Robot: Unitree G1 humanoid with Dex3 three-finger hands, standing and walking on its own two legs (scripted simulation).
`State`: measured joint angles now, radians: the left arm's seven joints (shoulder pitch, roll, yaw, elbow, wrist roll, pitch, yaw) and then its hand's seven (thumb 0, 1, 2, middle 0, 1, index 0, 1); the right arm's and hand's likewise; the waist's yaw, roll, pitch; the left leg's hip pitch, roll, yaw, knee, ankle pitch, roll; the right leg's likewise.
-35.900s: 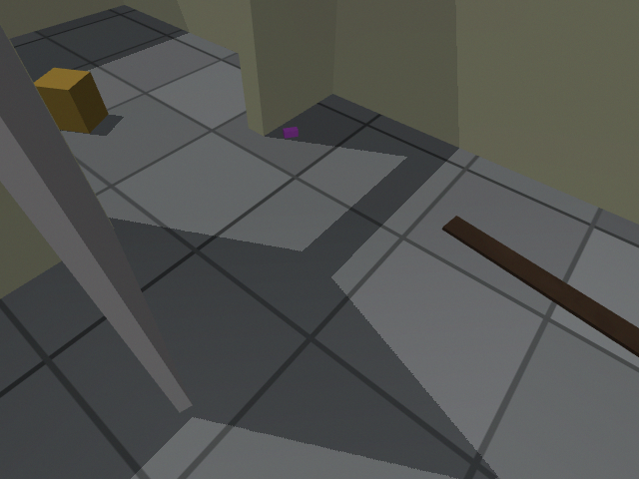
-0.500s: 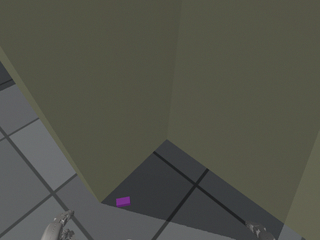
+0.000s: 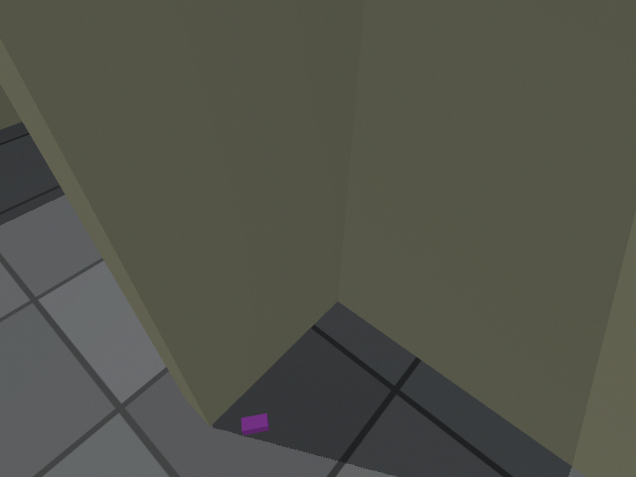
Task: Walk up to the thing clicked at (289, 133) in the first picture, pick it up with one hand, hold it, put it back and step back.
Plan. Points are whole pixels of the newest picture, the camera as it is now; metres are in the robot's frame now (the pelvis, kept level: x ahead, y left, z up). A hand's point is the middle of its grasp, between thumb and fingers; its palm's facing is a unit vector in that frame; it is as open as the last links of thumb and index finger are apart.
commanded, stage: stand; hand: left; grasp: from above
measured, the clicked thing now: (255, 424) +0.45 +0.19 -0.76
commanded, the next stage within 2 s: step back in 1.82 s
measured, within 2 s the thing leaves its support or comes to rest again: neither
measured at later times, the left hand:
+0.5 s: hand out of the picture +0.05 +0.22 -0.16, palm faces +0.02 -0.94 -0.34, open 7.4 cm
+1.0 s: hand out of the picture +0.10 +0.21 -0.15, palm faces +0.01 -0.94 -0.34, open 7.4 cm
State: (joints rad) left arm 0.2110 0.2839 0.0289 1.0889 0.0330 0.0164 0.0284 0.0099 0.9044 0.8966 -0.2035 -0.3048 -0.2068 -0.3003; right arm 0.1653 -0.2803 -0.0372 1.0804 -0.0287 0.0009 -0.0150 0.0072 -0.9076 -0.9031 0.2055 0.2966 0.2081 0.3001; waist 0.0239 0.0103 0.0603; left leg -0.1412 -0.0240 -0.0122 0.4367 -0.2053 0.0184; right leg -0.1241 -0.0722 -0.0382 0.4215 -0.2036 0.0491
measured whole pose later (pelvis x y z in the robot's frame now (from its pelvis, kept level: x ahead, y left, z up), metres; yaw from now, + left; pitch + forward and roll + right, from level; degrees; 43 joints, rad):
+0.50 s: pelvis +0.00 -0.02 +0.00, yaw +0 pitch -4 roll +0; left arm 0.16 0.30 0.03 1.14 0.02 0.00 0.02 0.01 0.90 0.90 -0.20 -0.30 -0.21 -0.30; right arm 0.17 -0.32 -0.02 1.13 -0.02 0.00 -0.01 0.01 -0.91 -0.90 0.20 0.30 0.21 0.30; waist 0.01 0.02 0.07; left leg -0.13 0.01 -0.03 0.38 -0.18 -0.01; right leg -0.11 -0.04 -0.05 0.37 -0.19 0.02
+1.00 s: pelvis +0.02 -0.03 +0.01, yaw +0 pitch -3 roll +0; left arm 0.10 0.30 0.03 1.14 0.02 -0.01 0.01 0.01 0.90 0.90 -0.20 -0.30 -0.21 -0.30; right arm 0.11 -0.33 -0.01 1.14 -0.02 -0.01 -0.01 0.01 -0.91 -0.90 0.20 0.30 0.21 0.30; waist 0.00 0.02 0.06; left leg -0.09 0.02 -0.02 0.33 -0.18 -0.02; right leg -0.08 -0.03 -0.05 0.32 -0.18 0.01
